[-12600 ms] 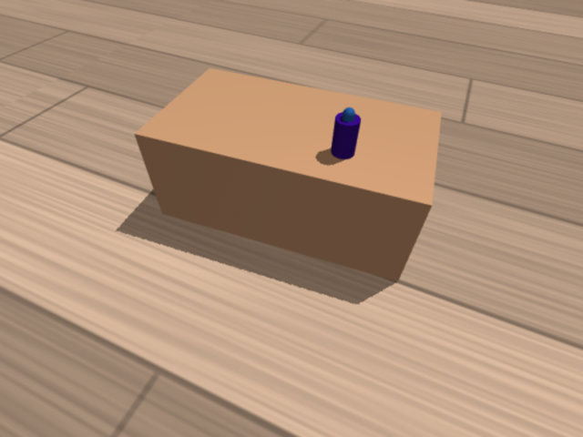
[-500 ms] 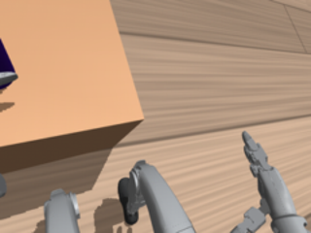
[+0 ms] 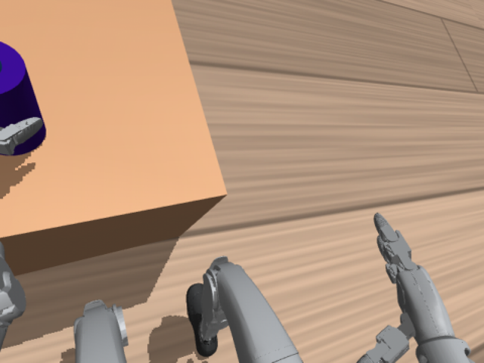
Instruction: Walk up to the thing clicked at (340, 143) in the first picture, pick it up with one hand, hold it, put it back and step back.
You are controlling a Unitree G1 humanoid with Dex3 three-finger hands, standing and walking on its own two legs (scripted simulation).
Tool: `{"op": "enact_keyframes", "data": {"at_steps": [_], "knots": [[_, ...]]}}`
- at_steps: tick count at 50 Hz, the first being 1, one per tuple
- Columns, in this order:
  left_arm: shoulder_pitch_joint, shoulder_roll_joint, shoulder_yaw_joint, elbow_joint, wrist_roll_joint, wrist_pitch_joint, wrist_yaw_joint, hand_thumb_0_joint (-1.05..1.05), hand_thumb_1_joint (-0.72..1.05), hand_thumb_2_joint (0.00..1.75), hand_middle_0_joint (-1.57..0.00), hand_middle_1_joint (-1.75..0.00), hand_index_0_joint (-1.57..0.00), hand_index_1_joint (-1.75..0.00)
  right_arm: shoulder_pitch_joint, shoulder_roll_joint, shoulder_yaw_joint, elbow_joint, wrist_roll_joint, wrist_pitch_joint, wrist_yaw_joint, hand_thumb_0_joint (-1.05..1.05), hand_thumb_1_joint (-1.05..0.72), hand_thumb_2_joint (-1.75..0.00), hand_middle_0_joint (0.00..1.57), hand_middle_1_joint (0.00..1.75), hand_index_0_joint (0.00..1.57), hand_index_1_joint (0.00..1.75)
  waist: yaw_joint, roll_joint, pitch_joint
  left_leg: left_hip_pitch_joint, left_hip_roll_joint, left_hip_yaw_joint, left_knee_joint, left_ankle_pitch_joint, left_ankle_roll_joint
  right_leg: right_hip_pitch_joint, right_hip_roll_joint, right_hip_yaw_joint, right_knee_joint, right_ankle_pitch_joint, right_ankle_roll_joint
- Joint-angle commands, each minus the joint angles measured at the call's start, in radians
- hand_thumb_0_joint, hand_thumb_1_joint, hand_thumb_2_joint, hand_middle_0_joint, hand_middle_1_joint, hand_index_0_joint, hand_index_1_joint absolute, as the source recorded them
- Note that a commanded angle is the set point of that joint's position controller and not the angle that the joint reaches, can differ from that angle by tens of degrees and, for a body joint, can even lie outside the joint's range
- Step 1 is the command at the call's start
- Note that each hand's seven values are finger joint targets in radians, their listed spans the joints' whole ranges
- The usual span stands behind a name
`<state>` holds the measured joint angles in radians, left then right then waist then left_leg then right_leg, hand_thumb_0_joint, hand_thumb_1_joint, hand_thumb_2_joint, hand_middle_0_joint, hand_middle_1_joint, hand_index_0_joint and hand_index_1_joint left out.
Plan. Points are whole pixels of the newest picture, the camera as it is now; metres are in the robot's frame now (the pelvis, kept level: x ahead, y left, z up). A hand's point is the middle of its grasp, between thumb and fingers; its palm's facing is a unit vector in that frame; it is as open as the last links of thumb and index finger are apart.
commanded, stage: settle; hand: left
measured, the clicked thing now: out of the picture +0.55 +0.21 -0.04
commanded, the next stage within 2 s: lift in 0.84 s
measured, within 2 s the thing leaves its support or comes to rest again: leaves its support in 0.10 s
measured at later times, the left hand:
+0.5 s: hand out of the picture +0.55 +0.19 -0.01, palm faces +0.21 -0.98 -0.02, open 11.7 cm
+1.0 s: hand out of the picture +0.53 +0.20 +0.01, palm faces +0.21 -0.98 -0.02, open 11.7 cm
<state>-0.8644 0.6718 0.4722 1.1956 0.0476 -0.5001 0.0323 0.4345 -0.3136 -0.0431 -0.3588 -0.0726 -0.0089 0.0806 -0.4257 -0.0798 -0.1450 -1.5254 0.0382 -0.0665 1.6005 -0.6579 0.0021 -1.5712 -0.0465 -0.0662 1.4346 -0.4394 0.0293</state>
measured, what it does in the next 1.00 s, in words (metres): stands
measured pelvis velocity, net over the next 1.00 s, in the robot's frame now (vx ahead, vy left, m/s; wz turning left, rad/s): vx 0.02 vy -0.01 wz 0.02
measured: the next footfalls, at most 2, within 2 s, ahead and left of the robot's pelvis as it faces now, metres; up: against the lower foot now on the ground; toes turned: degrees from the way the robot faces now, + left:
none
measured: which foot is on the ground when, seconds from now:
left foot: down 0.00-1.00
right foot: down 0.00-1.00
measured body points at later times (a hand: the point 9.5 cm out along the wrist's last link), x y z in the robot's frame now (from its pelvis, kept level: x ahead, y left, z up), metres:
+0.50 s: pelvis +0.01 -0.01 +0.02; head +0.21 +0.06 +0.42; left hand +0.54 +0.24 +0.00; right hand +0.19 -0.27 +0.08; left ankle +0.03 +0.11 -0.55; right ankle +0.10 -0.15 -0.55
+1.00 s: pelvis +0.02 -0.01 +0.04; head +0.19 +0.06 +0.45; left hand +0.52 +0.25 +0.02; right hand +0.19 -0.27 +0.09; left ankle +0.03 +0.11 -0.55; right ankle +0.10 -0.15 -0.55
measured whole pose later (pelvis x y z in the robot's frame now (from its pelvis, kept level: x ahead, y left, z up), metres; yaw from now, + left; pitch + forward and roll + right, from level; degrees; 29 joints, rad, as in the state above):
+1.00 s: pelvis +0.02 -0.01 +0.04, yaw +1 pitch +29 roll -4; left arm -0.80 0.56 0.46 1.18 0.00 -0.50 0.00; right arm 0.36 -0.27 -0.04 -0.17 -0.06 -0.01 0.05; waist -0.34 -0.05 -0.15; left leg -1.32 0.04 -0.05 1.43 -0.63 -0.01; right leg -1.38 -0.04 -0.05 1.30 -0.43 0.02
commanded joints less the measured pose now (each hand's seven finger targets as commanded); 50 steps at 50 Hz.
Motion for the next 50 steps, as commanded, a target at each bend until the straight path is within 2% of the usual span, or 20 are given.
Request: {"op": "enact_keyframes", "data": {"at_steps": [1,3,5,7,10,12,15,18,20,26,27,31,34,38,40,43,45,46,48,50], "knots": [[-0.536,0.191,-0.013,-0.338,-0.047,-0.121,-0.022,0.00,-0.02,1.20,-1.24,-1.33,-1.23,-1.35,0.022,-0.181,-0.142,-0.065,-0.002,-0.038,-0.035,0.00,0.51,-0.06,0.05,0.05,0.05,0.05,0.050,0.589,-0.672,0.610,-0.017,-0.014,-0.253,0.494,-0.042,0.383,0.058,0.007,-0.095,0.253,-0.069],[-0.528,0.235,0.022,-0.359,-0.055,-0.126,-0.011,0.00,0.02,1.23,-1.24,-1.34,-1.24,-1.37,-0.012,-0.195,-0.156,-0.075,0.001,-0.041,-0.040,0.00,0.51,-0.06,0.05,0.05,0.05,0.05,0.067,0.565,-0.712,0.623,-0.018,-0.015,-0.258,0.502,-0.039,0.416,0.059,0.009,-0.097,0.268,-0.068],[-0.561,0.226,0.021,-0.419,-0.064,-0.140,-0.003,0.00,0.03,1.24,-1.24,-1.34,-1.24,-1.37,-0.018,-0.182,-0.143,-0.077,0.000,-0.042,-0.043,0.00,0.52,-0.06,0.05,0.05,0.05,0.05,0.068,0.560,-0.738,0.618,-0.020,-0.013,-0.260,0.512,-0.038,0.451,0.059,0.014,-0.092,0.290,-0.068],[-0.484,0.169,0.002,-0.349,-0.078,-0.136,-0.001,0.00,0.04,1.29,-1.26,-1.38,-1.25,-1.41,-0.014,-0.171,-0.134,-0.030,0.004,-0.040,-0.046,0.00,0.52,-0.06,0.05,0.05,0.05,0.05,0.061,0.528,-0.681,0.594,-0.021,-0.014,-0.265,0.525,-0.036,0.452,0.060,0.012,-0.098,0.304,-0.067],[-0.534,0.226,0.027,-0.385,-0.069,-0.152,0.003,0.00,0.00,1.29,-1.26,-1.38,-1.25,-1.41,-0.023,-0.173,-0.129,-0.045,0.006,-0.040,-0.051,0.00,0.52,-0.06,0.05,0.05,0.05,0.05,0.066,0.504,-0.727,0.589,-0.023,-0.007,-0.268,0.529,-0.028,0.500,0.060,0.020,-0.105,0.329,-0.063],[-0.491,0.177,-0.002,-0.329,-0.068,-0.145,-0.010,0.00,-0.05,1.30,-1.26,-1.40,-1.25,-1.44,0.006,-0.159,-0.123,-0.012,0.004,-0.038,-0.049,0.00,0.52,-0.06,0.05,0.05,0.05,0.05,0.054,0.501,-0.692,0.583,-0.025,0.000,-0.262,0.547,-0.026,0.495,0.059,0.023,-0.115,0.348,-0.061],[-0.523,0.196,0.016,-0.325,-0.073,-0.146,-0.017,0.00,-0.04,1.30,-1.27,-1.40,-1.27,-1.43,-0.018,-0.164,-0.126,-0.045,0.008,-0.043,-0.050,0.00,0.52,-0.06,0.05,0.05,0.05,0.05,0.056,0.467,-0.716,0.562,-0.032,0.008,-0.265,0.529,-0.019,0.551,0.054,0.035,-0.126,0.366,-0.057],[-0.546,0.229,0.035,-0.322,-0.060,-0.148,-0.017,0.00,-0.07,1.31,-1.27,-1.42,-1.26,-1.44,0.009,-0.160,-0.129,-0.023,0.004,-0.036,-0.046,0.00,0.52,-0.06,0.05,0.05,0.05,0.05,0.065,0.476,-0.704,0.545,-0.035,0.012,-0.276,0.489,-0.018,0.550,0.050,0.038,-0.137,0.326,-0.058],[-0.525,0.191,0.018,-0.272,-0.058,-0.141,-0.020,0.00,-0.06,1.32,-1.27,-1.42,-1.27,-1.45,-0.022,-0.158,-0.127,-0.048,0.005,-0.039,-0.045,0.00,0.52,-0.06,0.05,0.05,0.05,0.05,0.065,0.449,-0.705,0.542,-0.035,0.010,-0.281,0.481,-0.017,0.560,0.050,0.039,-0.148,0.322,-0.058],[-0.515,0.184,0.012,-0.243,-0.058,-0.139,-0.034,0.00,-0.09,1.32,-1.29,-1.45,-1.29,-1.47,-0.026,-0.154,-0.136,-0.025,0.008,-0.043,-0.047,0.00,0.51,-0.06,0.05,0.05,0.05,0.05,0.077,0.435,-0.716,0.515,-0.039,0.020,-0.289,0.460,-0.010,0.626,0.042,0.063,-0.174,0.334,-0.052],[-0.544,0.191,0.014,-0.270,-0.060,-0.144,-0.034,0.00,-0.08,1.32,-1.30,-1.45,-1.30,-1.48,-0.003,-0.139,-0.116,0.005,0.008,-0.042,-0.045,0.00,0.51,-0.06,0.05,0.05,0.05,0.05,0.081,0.438,-0.703,0.502,-0.041,0.018,-0.296,0.451,-0.011,0.622,0.043,0.060,-0.171,0.326,-0.053],[-0.565,0.220,0.032,-0.297,-0.058,-0.152,-0.032,0.00,-0.04,1.34,-1.31,-1.46,-1.32,-1.49,-0.032,-0.153,-0.126,-0.021,0.012,-0.044,-0.048,0.00,0.52,-0.06,0.05,0.05,0.05,0.05,0.094,0.434,-0.720,0.541,-0.038,0.010,-0.321,0.440,-0.015,0.609,0.048,0.043,-0.177,0.297,-0.057],[-0.528,0.192,0.016,-0.278,-0.067,-0.147,-0.039,0.00,-0.04,1.36,-1.30,-1.47,-1.30,-1.50,-0.021,-0.160,-0.150,0.021,0.011,-0.044,-0.053,0.00,0.52,-0.06,0.05,0.05,0.05,0.05,0.086,0.433,-0.684,0.527,-0.039,0.020,-0.321,0.409,-0.011,0.619,0.043,0.062,-0.204,0.278,-0.051],[-0.566,0.226,0.034,-0.381,-0.077,-0.155,-0.038,0.00,-0.02,1.35,-1.31,-1.47,-1.32,-1.50,-0.016,-0.146,-0.132,-0.004,0.017,-0.048,-0.053,0.00,0.52,-0.06,0.05,0.05,0.05,0.05,0.100,0.448,-0.763,0.587,-0.041,0.020,-0.325,0.476,-0.012,0.661,0.043,0.054,-0.198,0.336,-0.054],[-0.487,0.141,-0.007,-0.289,-0.084,-0.139,-0.045,0.00,-0.04,1.36,-1.31,-1.48,-1.32,-1.50,-0.011,-0.143,-0.131,0.032,0.017,-0.044,-0.052,0.00,0.52,-0.06,0.05,0.05,0.05,0.05,0.091,0.430,-0.675,0.591,-0.037,0.013,-0.338,0.498,-0.016,0.608,0.051,0.036,-0.200,0.335,-0.060],[-0.513,0.196,0.016,-0.320,-0.077,-0.145,-0.036,0.00,-0.02,1.36,-1.30,-1.47,-1.31,-1.49,-0.045,-0.155,-0.133,0.019,0.015,-0.048,-0.055,0.00,0.53,-0.06,0.05,0.05,0.05,0.05,0.109,0.452,-0.704,0.641,-0.034,0.005,-0.347,0.529,-0.023,0.594,0.053,0.028,-0.199,0.339,-0.062],[-0.531,0.186,0.011,-0.395,-0.080,-0.151,-0.038,0.00,-0.03,1.38,-1.32,-1.49,-1.32,-1.52,0.000,-0.143,-0.134,0.050,0.010,-0.044,-0.053,0.00,0.52,-0.06,0.05,0.05,0.05,0.05,0.102,0.479,-0.719,0.659,-0.034,0.011,-0.342,0.534,-0.021,0.604,0.049,0.036,-0.205,0.344,-0.061],[-0.495,0.159,-0.001,-0.339,-0.080,-0.141,-0.041,0.00,-0.01,1.38,-1.32,-1.49,-1.33,-1.52,-0.032,-0.137,-0.123,0.018,0.015,-0.047,-0.053,0.00,0.53,-0.06,0.05,0.05,0.05,0.05,0.109,0.441,-0.710,0.655,-0.036,0.010,-0.351,0.515,-0.020,0.614,0.050,0.033,-0.212,0.334,-0.060],[-0.503,0.174,0.007,-0.350,-0.084,-0.140,-0.039,0.00,0.04,1.31,-1.32,-1.47,-1.33,-1.48,-0.031,-0.158,-0.149,0.051,0.014,-0.045,-0.058,0.00,0.51,-0.06,0.05,0.05,0.05,0.05,0.110,0.457,-0.666,0.662,-0.031,0.004,-0.370,0.508,-0.026,0.586,0.053,0.025,-0.217,0.312,-0.064],[-0.485,0.147,-0.003,-0.349,-0.090,-0.137,-0.042,0.00,0.01,1.29,-1.27,-1.44,-1.29,-1.45,-0.049,-0.174,-0.160,0.010,0.015,-0.049,-0.060,0.00,0.51,-0.06,0.05,0.05,0.05,0.05,0.106,0.444,-0.706,0.703,-0.027,-0.002,-0.370,0.541,-0.028,0.589,0.056,0.021,-0.222,0.325,-0.065]]}}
